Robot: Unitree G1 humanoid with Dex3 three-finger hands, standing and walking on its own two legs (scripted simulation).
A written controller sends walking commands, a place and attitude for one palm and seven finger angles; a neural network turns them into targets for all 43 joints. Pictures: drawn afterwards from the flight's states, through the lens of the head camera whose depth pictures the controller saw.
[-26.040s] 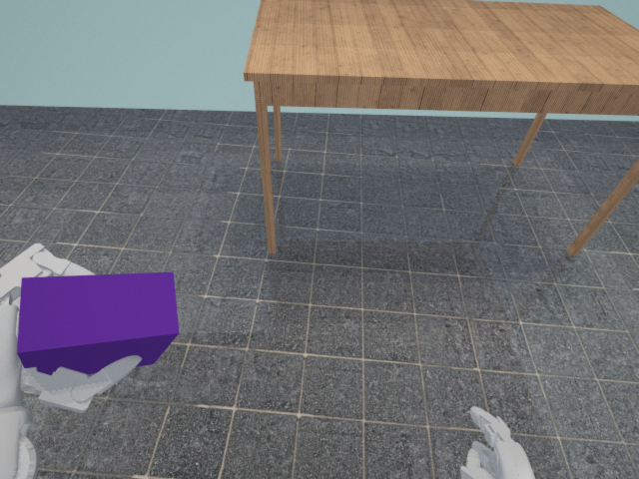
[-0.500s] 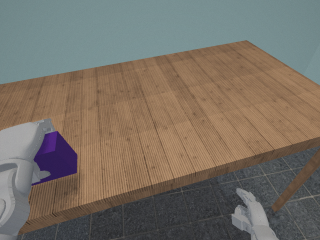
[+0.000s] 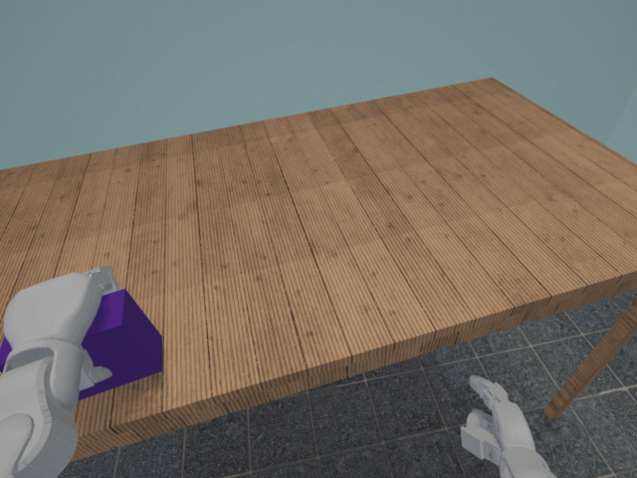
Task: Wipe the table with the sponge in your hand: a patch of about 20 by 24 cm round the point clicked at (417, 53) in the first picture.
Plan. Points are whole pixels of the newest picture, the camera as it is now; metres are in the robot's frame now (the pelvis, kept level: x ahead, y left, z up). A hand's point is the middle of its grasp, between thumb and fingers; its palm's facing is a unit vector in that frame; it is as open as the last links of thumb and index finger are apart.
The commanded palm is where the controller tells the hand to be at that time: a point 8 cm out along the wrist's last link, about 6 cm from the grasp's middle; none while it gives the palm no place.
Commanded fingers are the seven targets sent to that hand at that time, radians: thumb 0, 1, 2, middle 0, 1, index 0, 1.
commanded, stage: wipe forward along the first lane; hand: left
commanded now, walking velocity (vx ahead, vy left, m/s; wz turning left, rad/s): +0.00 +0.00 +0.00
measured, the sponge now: (96, 356) +0.21 +0.33 +0.06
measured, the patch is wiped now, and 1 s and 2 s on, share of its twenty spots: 0.00 0.10 0.15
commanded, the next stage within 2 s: slide across to the middle lane in 1.50 s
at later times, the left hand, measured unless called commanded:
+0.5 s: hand (110, 296) +0.28 +0.34 +0.09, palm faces -0.05 -0.04 -1.00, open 9.9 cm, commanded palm +0.26 +0.34 +0.14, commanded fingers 0.00 0.10 1.30 -1.20 -1.60 -1.20 -1.60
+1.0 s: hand (113, 273) +0.32 +0.36 +0.09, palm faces -0.11 -0.02 -0.99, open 9.9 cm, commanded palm +0.31 +0.36 +0.13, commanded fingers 0.00 0.10 1.30 -1.20 -1.60 -1.20 -1.60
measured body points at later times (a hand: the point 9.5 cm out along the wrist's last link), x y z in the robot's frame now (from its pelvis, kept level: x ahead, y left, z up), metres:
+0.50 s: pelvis +0.01 -0.01 +0.00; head +0.01 -0.04 +0.45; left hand +0.28 +0.34 +0.14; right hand +0.21 -0.23 -0.11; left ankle +0.02 +0.09 -0.74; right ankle +0.01 -0.10 -0.74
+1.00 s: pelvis +0.01 -0.01 -0.01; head +0.03 -0.04 +0.44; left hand +0.32 +0.36 +0.14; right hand +0.18 -0.26 -0.12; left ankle +0.02 +0.09 -0.74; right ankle +0.01 -0.10 -0.74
